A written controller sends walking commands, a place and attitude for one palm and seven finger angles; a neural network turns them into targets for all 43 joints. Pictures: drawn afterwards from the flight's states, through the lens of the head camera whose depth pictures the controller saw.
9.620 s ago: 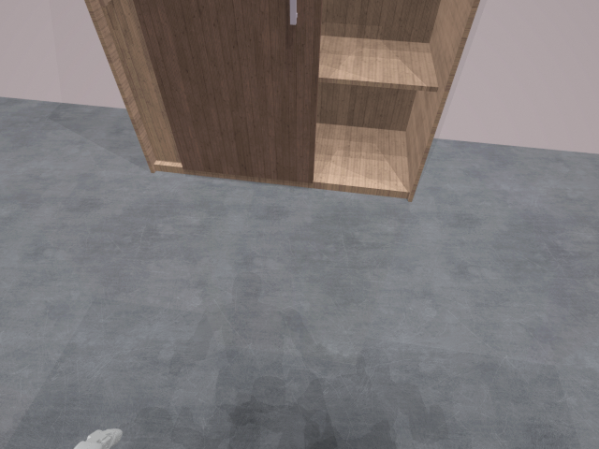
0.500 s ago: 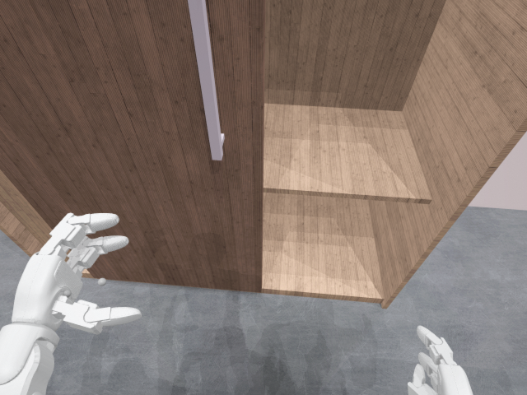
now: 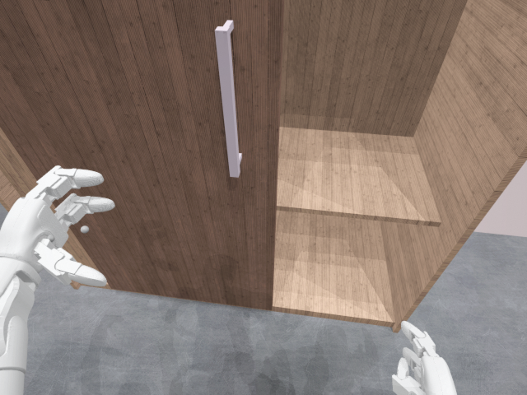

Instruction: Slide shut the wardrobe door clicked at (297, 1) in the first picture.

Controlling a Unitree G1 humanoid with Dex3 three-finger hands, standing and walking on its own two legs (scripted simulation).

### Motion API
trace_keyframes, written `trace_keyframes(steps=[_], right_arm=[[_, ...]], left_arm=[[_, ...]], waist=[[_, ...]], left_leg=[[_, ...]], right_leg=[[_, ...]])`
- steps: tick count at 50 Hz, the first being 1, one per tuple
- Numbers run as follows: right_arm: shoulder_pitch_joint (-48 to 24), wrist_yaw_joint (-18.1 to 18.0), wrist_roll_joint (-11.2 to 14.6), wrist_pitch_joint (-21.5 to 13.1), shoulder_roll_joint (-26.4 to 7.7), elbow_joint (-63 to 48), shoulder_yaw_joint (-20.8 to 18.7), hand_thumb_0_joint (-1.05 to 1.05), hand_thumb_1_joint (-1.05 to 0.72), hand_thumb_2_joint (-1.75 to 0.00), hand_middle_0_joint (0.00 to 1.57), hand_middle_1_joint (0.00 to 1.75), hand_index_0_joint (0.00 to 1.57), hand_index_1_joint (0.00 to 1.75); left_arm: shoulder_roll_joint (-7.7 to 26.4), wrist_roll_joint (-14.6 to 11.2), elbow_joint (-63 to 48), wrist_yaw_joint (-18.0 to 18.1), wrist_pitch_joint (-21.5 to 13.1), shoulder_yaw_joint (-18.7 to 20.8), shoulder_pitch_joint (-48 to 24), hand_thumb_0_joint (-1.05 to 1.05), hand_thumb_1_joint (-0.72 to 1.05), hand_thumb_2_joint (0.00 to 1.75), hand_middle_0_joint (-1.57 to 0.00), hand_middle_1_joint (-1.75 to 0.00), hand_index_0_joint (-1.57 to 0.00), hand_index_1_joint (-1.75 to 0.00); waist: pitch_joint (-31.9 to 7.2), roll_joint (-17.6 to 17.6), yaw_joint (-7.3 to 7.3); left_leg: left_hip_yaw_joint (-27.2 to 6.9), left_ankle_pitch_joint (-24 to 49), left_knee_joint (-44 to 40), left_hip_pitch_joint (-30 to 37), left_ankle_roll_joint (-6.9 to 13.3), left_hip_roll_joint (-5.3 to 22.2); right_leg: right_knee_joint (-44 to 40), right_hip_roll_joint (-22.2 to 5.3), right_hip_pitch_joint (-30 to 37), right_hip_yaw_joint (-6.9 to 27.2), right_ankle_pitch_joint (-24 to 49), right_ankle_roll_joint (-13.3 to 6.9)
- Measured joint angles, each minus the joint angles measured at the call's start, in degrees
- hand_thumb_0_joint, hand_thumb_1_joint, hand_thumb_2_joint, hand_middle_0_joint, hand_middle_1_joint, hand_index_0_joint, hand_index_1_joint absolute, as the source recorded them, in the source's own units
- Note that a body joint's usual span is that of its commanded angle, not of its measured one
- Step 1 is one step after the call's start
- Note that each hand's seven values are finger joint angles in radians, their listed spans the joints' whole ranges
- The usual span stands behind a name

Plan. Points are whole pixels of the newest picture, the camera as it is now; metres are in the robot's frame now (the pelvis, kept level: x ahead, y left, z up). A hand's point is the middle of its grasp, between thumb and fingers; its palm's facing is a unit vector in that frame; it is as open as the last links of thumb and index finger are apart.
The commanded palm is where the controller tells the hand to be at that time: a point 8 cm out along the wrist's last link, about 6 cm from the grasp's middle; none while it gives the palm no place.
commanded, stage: raise the hand with hooked fingers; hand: left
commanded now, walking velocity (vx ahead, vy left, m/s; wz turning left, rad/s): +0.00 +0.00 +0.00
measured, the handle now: (232, 108) +0.56 +0.12 +0.17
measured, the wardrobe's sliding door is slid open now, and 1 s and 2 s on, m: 0.47 0.47 0.47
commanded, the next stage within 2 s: move the hooked fingers beside the handle in 0.48 s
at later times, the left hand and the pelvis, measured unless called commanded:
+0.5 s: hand (95, 231) +0.27 +0.26 +0.15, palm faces +0.06 -1.00 -0.06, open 14.0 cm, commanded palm +0.24 +0.31 +0.15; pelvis +0.00 -0.01 +0.00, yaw -1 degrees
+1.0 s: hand (128, 199) +0.33 +0.24 +0.15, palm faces +0.01 -1.00 -0.02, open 14.0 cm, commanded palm +0.31 +0.29 +0.15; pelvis +0.00 +0.00 +0.00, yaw -1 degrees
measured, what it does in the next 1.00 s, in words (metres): stands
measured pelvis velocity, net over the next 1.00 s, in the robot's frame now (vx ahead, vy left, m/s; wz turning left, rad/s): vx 0.00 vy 0.00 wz -0.02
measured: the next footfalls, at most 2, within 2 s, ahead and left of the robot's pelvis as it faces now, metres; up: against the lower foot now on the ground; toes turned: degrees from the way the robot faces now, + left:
none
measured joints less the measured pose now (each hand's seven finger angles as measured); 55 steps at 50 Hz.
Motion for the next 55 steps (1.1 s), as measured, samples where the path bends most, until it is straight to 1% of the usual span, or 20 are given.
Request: trace_keyframes(steps=[5,9,14,18,31,36,40,46,55], right_arm=[[0.57,0.24,0.45,0.51,-0.66,-0.14,-0.56,0.02,-0.91,-0.90,0.20,0.30,0.20,0.30],[1.04,0.47,0.62,0.71,-1.03,-0.35,-1.13,0.02,-0.91,-0.90,0.20,0.30,0.20,0.30],[1.29,0.29,0.36,0.57,-1.03,-0.10,-1.48,0.02,-0.91,-0.90,0.20,0.30,0.20,0.30],[1.31,0.15,0.22,0.30,-0.74,0.20,-1.41,0.02,-0.91,-0.90,0.20,0.30,0.20,0.30],[0.64,0.09,0.24,0.08,-0.23,0.23,-1.03,0.02,-0.91,-0.90,0.20,0.30,0.20,0.30],[0.26,-0.10,0.25,0.12,-0.30,0.72,-0.98,0.02,-0.91,-0.90,0.20,0.30,0.20,0.30],[-0.10,-0.27,0.25,0.23,-0.37,0.99,-0.98,0.02,-0.91,-0.90,0.20,0.30,0.20,0.30],[-0.08,-0.26,0.14,0.48,-0.30,1.20,-0.93,0.01,-0.91,-0.90,0.20,0.30,0.20,0.30],[1.74,0.57,0.00,2.09,-0.02,0.87,-1.34,0.01,-0.91,-0.90,0.20,0.30,0.20,0.30]], left_arm=[[1.03,-0.54,1.22,-0.77,1.33,0.76,-0.90,-0.01,-0.50,0.30,-0.30,-1.20,-0.30,-1.20],[0.45,-0.61,1.11,-0.84,2.21,0.62,0.13,-0.01,-0.50,0.30,-0.30,-1.20,-0.30,-1.20],[-0.96,0.04,0.02,0.54,1.56,0.62,0.89,-0.01,-0.50,0.30,-0.30,-1.20,-0.30,-1.20],[-1.22,0.23,-0.46,1.15,0.77,0.88,0.94,-0.02,-0.50,0.30,-0.30,-1.20,-0.30,-1.20],[-0.86,-0.07,0.20,0.55,1.60,0.68,0.49,-0.01,-0.50,0.30,-0.30,-1.20,-0.30,-1.20],[-1.03,0.33,3.04,0.72,1.38,-0.05,-2.41,-0.01,-0.50,0.30,-0.30,-1.20,-0.30,-1.20],[-1.28,1.15,5.50,1.26,0.95,-1.25,-5.48,-0.01,-0.50,0.30,-0.30,-1.20,-0.30,-1.20],[-1.78,2.60,9.25,2.66,0.45,-3.25,-10.55,-0.02,-0.50,0.30,-0.30,-1.20,-0.30,-1.20],[-2.05,3.86,12.09,4.60,1.15,-3.35,-13.53,-0.01,-0.50,0.30,-0.30,-1.20,-0.30,-1.20]], waist=[[-0.17,0.14,-0.55],[-0.32,0.15,-0.88],[0.19,-0.15,-1.02],[0.40,-0.32,-0.99],[-0.05,0.30,-0.67],[0.05,0.14,-0.39],[0.35,-0.02,-0.52],[0.54,-0.35,-1.32],[-0.50,-0.68,-2.75]], left_leg=[[0.29,0.63,-0.96,0.26,-0.13,0.18],[0.59,0.67,-0.95,0.13,-0.22,0.38],[0.68,0.59,-0.77,0.33,-0.37,0.59],[0.66,0.59,-0.75,0.54,-0.49,0.73],[0.51,0.52,-0.80,0.70,-0.49,0.61],[0.13,0.54,-0.56,0.34,-0.48,0.52],[0.01,0.63,-0.44,-0.09,-0.43,0.46],[0.23,0.83,-0.72,-0.67,-0.28,0.32],[1.46,0.47,-1.26,-0.91,-0.03,0.35]], right_leg=[[-0.67,0.18,-0.01,0.30,0.61,-0.13],[-0.44,0.33,-0.39,0.62,0.64,-0.20],[-0.18,0.54,-0.28,0.73,0.57,-0.37],[-0.16,0.68,-0.09,0.74,0.57,-0.48],[-0.14,0.59,0.11,0.62,0.39,-0.47],[-0.13,0.53,-0.01,0.26,0.38,-0.44],[-0.13,0.49,-0.34,0.14,0.51,-0.42],[-0.23,0.34,-1.06,0.36,0.70,-0.30],[-0.28,0.28,-1.95,1.59,0.54,-0.04]])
